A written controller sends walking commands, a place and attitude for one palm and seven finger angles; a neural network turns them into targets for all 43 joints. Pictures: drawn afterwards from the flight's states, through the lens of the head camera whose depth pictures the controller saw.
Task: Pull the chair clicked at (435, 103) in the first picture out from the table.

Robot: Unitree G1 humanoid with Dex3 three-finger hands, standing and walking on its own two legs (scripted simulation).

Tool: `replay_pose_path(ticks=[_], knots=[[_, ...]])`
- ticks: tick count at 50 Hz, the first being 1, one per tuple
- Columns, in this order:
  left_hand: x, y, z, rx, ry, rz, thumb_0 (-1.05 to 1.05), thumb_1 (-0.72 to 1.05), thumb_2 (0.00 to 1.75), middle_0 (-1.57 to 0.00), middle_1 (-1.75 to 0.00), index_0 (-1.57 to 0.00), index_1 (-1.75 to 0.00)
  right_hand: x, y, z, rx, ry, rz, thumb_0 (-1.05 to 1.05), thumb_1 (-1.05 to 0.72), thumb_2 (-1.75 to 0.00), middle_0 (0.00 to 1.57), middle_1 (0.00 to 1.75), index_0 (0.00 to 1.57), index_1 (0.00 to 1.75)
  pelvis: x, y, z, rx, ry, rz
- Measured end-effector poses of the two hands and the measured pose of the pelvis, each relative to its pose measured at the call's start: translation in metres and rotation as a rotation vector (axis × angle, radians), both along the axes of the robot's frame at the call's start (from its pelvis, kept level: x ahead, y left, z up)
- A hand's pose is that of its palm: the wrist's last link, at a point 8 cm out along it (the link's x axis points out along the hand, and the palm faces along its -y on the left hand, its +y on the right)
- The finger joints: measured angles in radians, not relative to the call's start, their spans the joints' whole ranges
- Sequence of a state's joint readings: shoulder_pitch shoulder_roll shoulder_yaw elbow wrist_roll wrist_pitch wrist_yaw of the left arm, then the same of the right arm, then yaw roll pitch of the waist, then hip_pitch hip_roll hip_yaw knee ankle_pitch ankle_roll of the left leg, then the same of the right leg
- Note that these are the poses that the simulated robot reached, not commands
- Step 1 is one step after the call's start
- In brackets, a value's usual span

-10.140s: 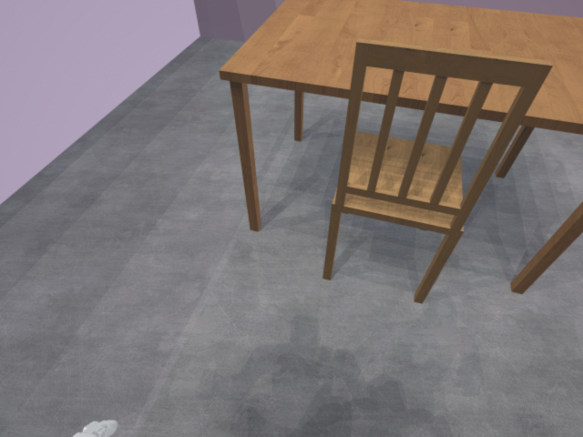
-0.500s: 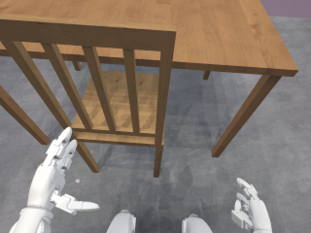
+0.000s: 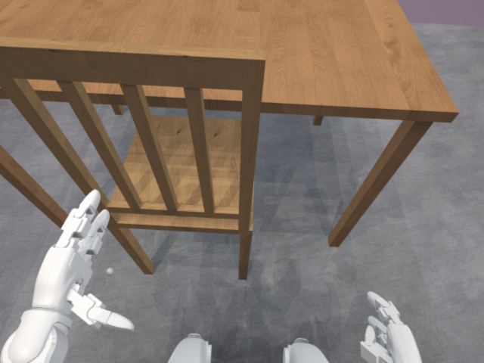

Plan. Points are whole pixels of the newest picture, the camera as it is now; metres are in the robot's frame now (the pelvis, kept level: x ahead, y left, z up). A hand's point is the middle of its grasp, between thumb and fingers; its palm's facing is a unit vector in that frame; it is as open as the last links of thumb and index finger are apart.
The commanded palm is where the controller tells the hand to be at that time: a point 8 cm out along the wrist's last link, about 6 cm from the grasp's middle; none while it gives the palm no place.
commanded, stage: raise the hand toward the chair's back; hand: left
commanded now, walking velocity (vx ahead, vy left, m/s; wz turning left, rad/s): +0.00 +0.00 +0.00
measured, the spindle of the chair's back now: (156, 160) +0.47 +0.19 +0.02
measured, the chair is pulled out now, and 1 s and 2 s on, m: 0.00 0.00 0.00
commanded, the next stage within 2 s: aim the fingers beside a spindle in 0.40 s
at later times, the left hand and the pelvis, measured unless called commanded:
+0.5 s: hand (106, 276) +0.24 +0.21 +0.04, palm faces -0.02 -1.00 -0.06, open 16.9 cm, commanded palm +0.22 +0.26 +0.05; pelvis +0.00 +0.00 +0.00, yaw +0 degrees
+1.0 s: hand (133, 263) +0.26 +0.18 +0.03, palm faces -0.05 -1.00 -0.06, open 16.9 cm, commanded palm +0.25 +0.24 +0.03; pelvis -0.01 +0.00 -0.01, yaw +0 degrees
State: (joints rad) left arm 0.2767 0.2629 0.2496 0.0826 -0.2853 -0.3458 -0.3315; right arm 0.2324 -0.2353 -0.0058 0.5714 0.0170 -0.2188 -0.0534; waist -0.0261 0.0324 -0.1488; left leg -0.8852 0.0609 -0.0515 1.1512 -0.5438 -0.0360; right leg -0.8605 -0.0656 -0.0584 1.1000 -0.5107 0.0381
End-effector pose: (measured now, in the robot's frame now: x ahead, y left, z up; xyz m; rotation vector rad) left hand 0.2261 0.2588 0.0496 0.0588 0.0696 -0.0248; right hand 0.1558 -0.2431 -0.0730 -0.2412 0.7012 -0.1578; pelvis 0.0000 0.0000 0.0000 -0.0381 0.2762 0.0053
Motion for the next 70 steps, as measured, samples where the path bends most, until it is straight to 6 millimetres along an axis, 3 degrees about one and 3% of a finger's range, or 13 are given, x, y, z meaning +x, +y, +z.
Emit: replay_pose_path(ticks=[8,28,45,70], knots=[[-0.002,-0.001,-0.003,-0.005,0.004,-0.003,-0.01,-0.50,0.30,-0.06,-0.08,-0.07,-0.08,-0.005,-0.003,0.005,-0.013,0.000,-0.010,0.02,-0.91,-0.90,0.20,0.30,0.20,0.30,-0.001,0.002,0.002,0.001,-0.001,-0.003],[-0.007,0.003,-0.002,0.000,-0.001,0.004,-0.01,-0.50,0.30,-0.06,-0.08,-0.07,-0.08,0.007,0.013,0.004,0.013,-0.029,0.034,0.01,-0.91,-0.90,0.20,0.30,0.20,0.30,-0.004,0.005,0.000,-0.004,-0.003,0.004],[0.013,-0.022,-0.014,-0.004,-0.013,-0.031,-0.01,-0.50,0.30,-0.06,-0.08,-0.07,-0.08,-0.002,0.007,-0.008,0.005,0.004,0.025,0.01,-0.91,-0.90,0.20,0.30,0.20,0.30,-0.006,0.004,-0.008,0.002,0.024,-0.003],[0.035,-0.035,-0.031,-0.004,-0.032,-0.033,-0.01,-0.50,0.30,-0.06,-0.08,-0.07,-0.08,-0.011,-0.007,-0.032,0.006,0.069,0.010,0.01,-0.91,-0.90,0.20,0.30,0.20,0.30,-0.010,-0.005,-0.021,0.015,0.066,-0.009]])
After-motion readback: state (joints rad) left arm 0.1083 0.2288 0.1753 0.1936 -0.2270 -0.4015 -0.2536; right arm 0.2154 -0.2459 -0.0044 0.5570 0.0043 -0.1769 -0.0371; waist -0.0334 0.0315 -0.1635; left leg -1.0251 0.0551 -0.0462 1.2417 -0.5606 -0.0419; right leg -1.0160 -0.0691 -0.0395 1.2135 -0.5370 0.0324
